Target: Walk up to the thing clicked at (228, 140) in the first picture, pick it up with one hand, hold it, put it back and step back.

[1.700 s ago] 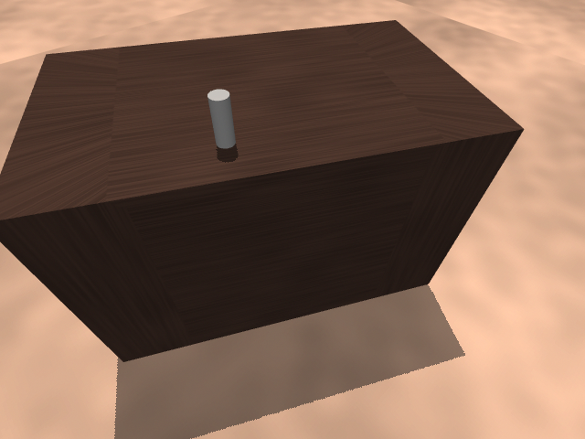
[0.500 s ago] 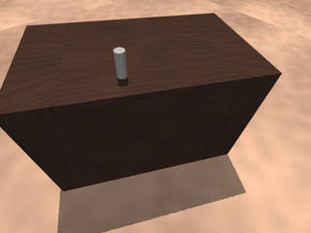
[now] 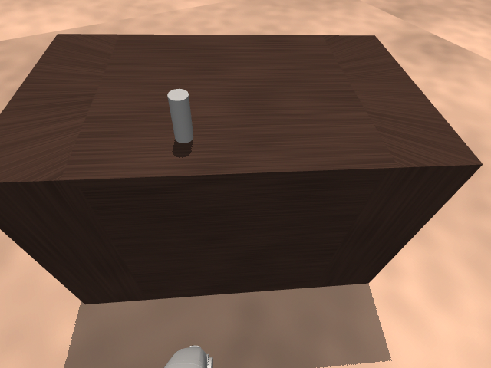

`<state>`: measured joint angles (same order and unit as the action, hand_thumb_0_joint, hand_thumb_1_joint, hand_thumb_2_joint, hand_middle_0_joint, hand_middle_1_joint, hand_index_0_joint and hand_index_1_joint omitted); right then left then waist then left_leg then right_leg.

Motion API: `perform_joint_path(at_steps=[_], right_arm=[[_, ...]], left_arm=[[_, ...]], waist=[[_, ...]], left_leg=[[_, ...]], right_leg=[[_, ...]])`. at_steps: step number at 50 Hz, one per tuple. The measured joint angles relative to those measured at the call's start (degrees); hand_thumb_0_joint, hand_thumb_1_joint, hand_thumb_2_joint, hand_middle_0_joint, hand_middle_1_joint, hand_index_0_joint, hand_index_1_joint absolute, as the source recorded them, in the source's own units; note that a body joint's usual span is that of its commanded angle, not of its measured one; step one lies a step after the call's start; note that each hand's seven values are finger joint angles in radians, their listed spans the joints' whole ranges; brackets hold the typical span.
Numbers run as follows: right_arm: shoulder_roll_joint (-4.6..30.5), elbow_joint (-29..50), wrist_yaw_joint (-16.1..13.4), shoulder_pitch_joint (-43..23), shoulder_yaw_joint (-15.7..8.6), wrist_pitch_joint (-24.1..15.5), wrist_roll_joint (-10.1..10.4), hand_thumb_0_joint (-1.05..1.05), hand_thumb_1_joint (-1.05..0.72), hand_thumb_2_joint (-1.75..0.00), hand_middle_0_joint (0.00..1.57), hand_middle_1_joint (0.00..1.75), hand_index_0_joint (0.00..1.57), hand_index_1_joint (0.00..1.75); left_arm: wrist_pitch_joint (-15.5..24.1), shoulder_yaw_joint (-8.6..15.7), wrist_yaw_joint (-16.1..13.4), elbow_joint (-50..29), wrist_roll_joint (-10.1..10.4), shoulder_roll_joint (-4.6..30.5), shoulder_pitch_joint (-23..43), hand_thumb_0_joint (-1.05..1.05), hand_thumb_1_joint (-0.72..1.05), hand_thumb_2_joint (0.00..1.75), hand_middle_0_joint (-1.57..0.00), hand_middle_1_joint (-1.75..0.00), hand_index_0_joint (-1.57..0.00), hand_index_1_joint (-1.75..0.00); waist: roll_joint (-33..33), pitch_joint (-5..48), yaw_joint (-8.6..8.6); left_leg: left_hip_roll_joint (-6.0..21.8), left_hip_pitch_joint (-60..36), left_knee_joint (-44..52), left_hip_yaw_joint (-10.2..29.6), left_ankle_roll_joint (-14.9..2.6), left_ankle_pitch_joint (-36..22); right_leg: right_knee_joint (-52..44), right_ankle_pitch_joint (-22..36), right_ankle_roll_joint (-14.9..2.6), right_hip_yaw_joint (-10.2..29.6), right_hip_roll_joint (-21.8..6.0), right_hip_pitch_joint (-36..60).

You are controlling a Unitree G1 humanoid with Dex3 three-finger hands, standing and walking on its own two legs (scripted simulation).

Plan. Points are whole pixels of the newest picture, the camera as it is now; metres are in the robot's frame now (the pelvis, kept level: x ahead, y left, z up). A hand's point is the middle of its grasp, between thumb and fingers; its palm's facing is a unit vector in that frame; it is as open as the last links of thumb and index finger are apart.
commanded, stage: walk up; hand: left
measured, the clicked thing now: (181, 117) +0.61 +0.17 +0.04
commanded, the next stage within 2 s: none
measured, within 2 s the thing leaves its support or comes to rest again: neither
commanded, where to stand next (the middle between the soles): +0.20 -0.06 m, yaw +6 degrees
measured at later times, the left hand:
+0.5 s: hand (144, 340) +0.19 +0.20 -0.15, palm faces +0.07 -0.91 -0.41, open 7.4 cm
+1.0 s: hand (138, 348) +0.17 +0.20 -0.16, palm faces +0.13 -0.90 -0.42, open 7.4 cm
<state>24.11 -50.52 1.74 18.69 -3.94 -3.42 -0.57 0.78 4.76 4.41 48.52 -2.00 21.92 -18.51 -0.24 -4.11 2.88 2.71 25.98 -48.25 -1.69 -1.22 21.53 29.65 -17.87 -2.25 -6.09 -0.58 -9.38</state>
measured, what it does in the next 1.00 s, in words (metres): walks ahead: left foot, then right foot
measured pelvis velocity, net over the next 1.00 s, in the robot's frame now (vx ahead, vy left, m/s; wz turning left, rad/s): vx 0.14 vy -0.08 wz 0.16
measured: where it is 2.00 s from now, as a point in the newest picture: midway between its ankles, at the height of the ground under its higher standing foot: outside the picture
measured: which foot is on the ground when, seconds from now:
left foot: up 0.00-0.06, down 0.08-0.42, up 0.44-0.70, down 0.72-1.00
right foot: down 0.00-0.10, up 0.12-0.38, down 0.40-1.00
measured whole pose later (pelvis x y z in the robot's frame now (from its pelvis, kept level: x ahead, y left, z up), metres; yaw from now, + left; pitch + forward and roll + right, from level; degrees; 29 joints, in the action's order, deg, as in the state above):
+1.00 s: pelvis +0.14 -0.08 -0.02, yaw +9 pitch -2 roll +0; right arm 23.2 -52.2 0.5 9.3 -2.5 1.7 -0.2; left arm 2.2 1.1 -1.0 54.4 -0.5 22.8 -10.5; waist 1.6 -6.3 0.7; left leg 0.3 19.5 -45.1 0.4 -1.6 25.0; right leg 42.1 -20.2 0.5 -2.1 -2.6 -19.8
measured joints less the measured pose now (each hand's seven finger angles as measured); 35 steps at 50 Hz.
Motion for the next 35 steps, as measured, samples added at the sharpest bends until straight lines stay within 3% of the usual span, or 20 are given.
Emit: perform_joint_path(at_steps=[3, 5, 8, 10, 13, 16, 19, 20, 22, 24, 28, 32, 35], right_arm=[[-0.57, 1.55, -0.07, -0.17, 0.06, -0.94, -0.1, 0.01, -0.9, -0.9, 0.2, 0.3, 0.21, 0.3], [-0.47, 2.7, -0.77, -0.21, -0.2, -2.09, -0.49, 0.01, -0.9, -0.9, 0.2, 0.3, 0.21, 0.3], [-0.84, 4.2, -1.81, -0.35, 0.04, -2.54, -0.22, 0.0, -0.9, -0.9, 0.2, 0.3, 0.21, 0.3], [-1.32, 4.67, -2.27, 0.11, 0.5, -2.55, 0.12, 0.0, -0.9, -0.9, 0.2, 0.3, 0.21, 0.3], [-1.47, 5.0, -2.47, 1.38, 1.08, -2.73, 0.15, 0.0, -0.9, -0.9, 0.2, 0.3, 0.21, 0.3], [-0.84, 4.96, -2.3, 2.02, 1.35, -2.12, -0.21, 0.0, -0.9, -0.9, 0.2, 0.3, 0.21, 0.3], [0.17, 4.73, -2.06, 1.85, 1.58, -0.87, -0.1, 0.01, -0.9, -0.9, 0.2, 0.3, 0.21, 0.3], [0.44, 4.7, -2.06, 1.85, 1.67, -0.22, 0.08, 0.01, -0.9, -0.9, 0.2, 0.3, 0.21, 0.3], [1.01, 3.78, -2.58, 0.59, 1.48, 1.44, 0.56, 0.01, -0.9, -0.9, 0.2, 0.3, 0.21, 0.3], [1.09, 2.38, -3.18, -1.05, 1.3, 2.76, 0.94, 0.01, -0.9, -0.9, 0.2, 0.3, 0.21, 0.3], [1.42, 0.63, -2.99, -3.0, 1.2, 3.19, 1.19, 0.01, -0.9, -0.9, 0.2, 0.3, 0.21, 0.3], [0.6, -0.36, -1.93, -3.99, 1.3, 3.78, 0.51, 0.01, -0.9, -0.9, 0.2, 0.3, 0.21, 0.3], [0.11, -0.53, -1.2, -4.55, 1.24, 4.03, -0.05, 0.01, -0.9, -0.9, 0.2, 0.3, 0.21, 0.3]], left_arm=[[-0.46, -0.17, 0.13, -1.18, 0.12, 1.05, -1.11, 0.01, 0.9, 0.9, -0.21, -0.3, -0.21, -0.3], [-0.99, -0.26, 0.02, -1.8, 0.22, 1.54, -1.71, 0.01, 0.9, 0.9, -0.21, -0.3, -0.21, -0.3], [-2.5, -0.42, -0.22, -1.14, 0.14, 1.75, -1.22, 0.01, 0.9, 0.9, -0.21, -0.3, -0.21, -0.3], [-2.78, -0.42, -0.18, -1.09, 0.14, 2.36, -0.77, 0.01, 0.9, 0.9, -0.2, -0.3, -0.21, -0.3], [-2.56, 0.14, 0.08, -1.57, 0.24, 3.24, 0.26, 0.01, 0.9, 0.9, -0.2, -0.3, -0.21, -0.3], [-2.19, 0.5, -0.11, -1.99, 0.89, 3.52, 1.43, 0.01, 0.9, 0.9, -0.2, -0.3, -0.21, -0.3], [-1.38, 0.49, -0.77, -1.68, 1.28, 3.38, 2.46, 0.01, 0.9, 0.9, -0.2, -0.3, -0.21, -0.3], [-0.9, 0.44, -1.07, -1.63, 1.29, 3.53, 2.57, 0.01, 0.9, 0.9, -0.2, -0.3, -0.21, -0.3], [-0.11, 0.29, -2.03, -0.94, 0.92, 2.62, 3.6, 0.01, 0.9, 0.9, -0.2, -0.3, -0.21, -0.3], [-0.13, -0.83, -2.49, -0.28, 0.8, 1.34, 4.92, 0.01, 0.9, 0.9, -0.2, -0.3, -0.21, -0.3], [0.25, -2.66, -2.92, 0.22, 0.66, -1.02, 6.63, 0.01, 0.9, 0.9, -0.21, -0.3, -0.21, -0.3], [0.72, -3.03, -3.41, 0.22, 0.53, -0.82, 7.39, 0.01, 0.9, 0.9, -0.21, -0.3, -0.21, -0.3], [0.65, -2.97, -4.07, 0.42, 1.04, 0.28, 7.93, 0.01, 0.89, 0.9, -0.21, -0.3, -0.21, -0.3]], waist=[[-1.71, -0.25, 0.4], [-3.25, -0.64, 0.17], [-4.71, -0.87, -0.97], [-5.47, -0.84, -1.37], [-5.85, -0.92, -1.82], [-4.82, -1.37, -2.31], [-2.58, -1.46, -3.15], [-1.99, -1.25, -3.25], [0.37, -1.6, -3.07], [1.26, -1.93, -2.58], [2.92, -2.01, -1.95], [2.31, -1.76, -1.6], [1.37, -1.85, -1.79]], left_leg=[[-0.38, -3.13, 10.37, -1.13, -0.23, -5.27], [-1.74, -4.79, 12.36, -1.93, -0.61, -9.6], [-2.46, -5.41, 9.32, -1.98, -0.65, -6.1], [-2.32, -7.35, 10.41, -1.74, -0.13, -5.42], [-1.75, -9.66, 11.96, -0.83, 1.02, -4.9], [-0.53, -10.71, 11.81, 0.45, 2.17, -3.7], [1.16, -9.6, 8.3, 2.57, 3.33, -0.93], [1.59, -8.63, 5.87, 3.33, 3.22, 0.71], [2.06, -5.83, -0.83, 6.06, 1.25, 4.72], [-0.61, -3.26, -7.84, 7.52, 0.54, 9.44], [-2.55, -0.98, -11.43, 5.12, -0.14, 9.81], [-2.69, -2.23, -5.42, 1.71, -0.16, 9.37], [-2.96, -4.35, 1.04, 0.26, -0.47, 5.89]], right_leg=[[3.3, -3.79, 0.36, -0.89, -0.39, 0.48], [11.02, -7.92, -0.08, -0.36, -1.83, -1.53], [28.39, -10.54, -0.3, 4.63, -0.97, -8.82], [33.72, -9.16, -0.09, 6.07, -1.46, -13.0], [32.38, -6.01, 0.8, 7.02, -3.88, -17.42], [24.69, -3.29, 1.32, 7.08, -5.73, -18.71], [15.14, 1.09, 1.14, 6.03, -5.46, -16.39], [11.93, 2.76, 1.27, 5.78, -4.93, -14.82], [14.19, 1.54, 3.4, 4.49, -3.69, -15.28], [16.06, 0.06, 3.34, 4.2, -4.08, -15.76], [14.94, -0.16, 2.95, 3.31, -4.89, -14.92], [14.53, -0.52, 2.82, 2.47, -5.77, -14.89], [15.37, -1.16, 3.17, 1.74, -6.57, -15.37]])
